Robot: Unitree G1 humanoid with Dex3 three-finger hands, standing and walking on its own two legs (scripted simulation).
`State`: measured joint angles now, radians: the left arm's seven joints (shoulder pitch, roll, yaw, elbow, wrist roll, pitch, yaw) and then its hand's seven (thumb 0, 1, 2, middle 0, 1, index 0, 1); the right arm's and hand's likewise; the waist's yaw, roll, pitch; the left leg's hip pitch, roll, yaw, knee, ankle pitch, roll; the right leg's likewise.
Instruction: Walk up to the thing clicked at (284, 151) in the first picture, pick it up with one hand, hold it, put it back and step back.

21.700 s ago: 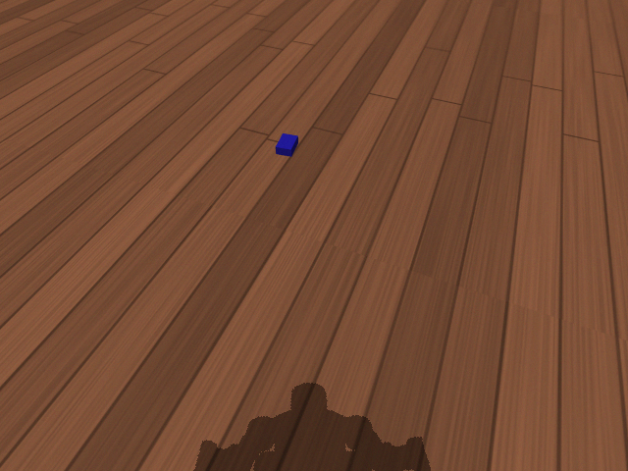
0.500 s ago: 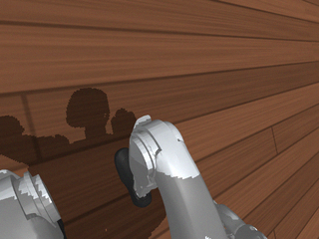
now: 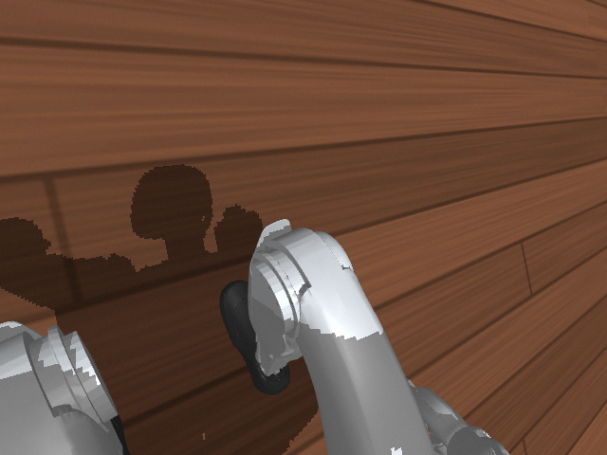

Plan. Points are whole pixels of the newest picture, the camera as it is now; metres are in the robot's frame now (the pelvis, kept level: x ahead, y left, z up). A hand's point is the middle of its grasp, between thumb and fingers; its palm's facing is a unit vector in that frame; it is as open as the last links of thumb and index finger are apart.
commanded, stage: settle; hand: left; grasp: from above
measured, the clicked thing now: out of the picture +0.48 +0.36 -0.29
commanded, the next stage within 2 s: lift in 0.68 s
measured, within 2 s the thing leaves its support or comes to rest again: leaves its support in 0.12 s
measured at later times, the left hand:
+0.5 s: hand out of the picture +0.47 +0.38 -0.17, palm faces -0.44 -0.09 -0.89, open 10.8 cm
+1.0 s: hand out of the picture +0.46 +0.37 -0.11, palm faces -0.47 -0.11 -0.88, open 10.8 cm
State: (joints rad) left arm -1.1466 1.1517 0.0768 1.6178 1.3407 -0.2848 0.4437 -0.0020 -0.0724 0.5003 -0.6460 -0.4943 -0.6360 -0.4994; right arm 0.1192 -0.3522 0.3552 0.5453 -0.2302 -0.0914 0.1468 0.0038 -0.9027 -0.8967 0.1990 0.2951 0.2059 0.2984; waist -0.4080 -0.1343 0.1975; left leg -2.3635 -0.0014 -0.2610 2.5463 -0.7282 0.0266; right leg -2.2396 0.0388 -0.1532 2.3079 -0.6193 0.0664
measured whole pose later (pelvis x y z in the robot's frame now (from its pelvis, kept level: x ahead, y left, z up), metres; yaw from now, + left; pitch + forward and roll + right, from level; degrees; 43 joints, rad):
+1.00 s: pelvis -0.01 +0.00 +0.04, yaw +6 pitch +35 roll -13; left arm -1.06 0.91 0.05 1.23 1.21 -0.23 0.07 -0.01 -0.05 0.35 -0.73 -0.41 -0.72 -0.42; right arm 0.22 -0.32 0.16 0.55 -0.11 0.09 0.10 0.01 -0.90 -0.90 0.20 0.30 0.21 0.30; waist -0.30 0.02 0.01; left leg -2.34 -0.03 -0.15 2.37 -0.65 0.03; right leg -2.23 -0.02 -0.08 2.21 -0.61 0.04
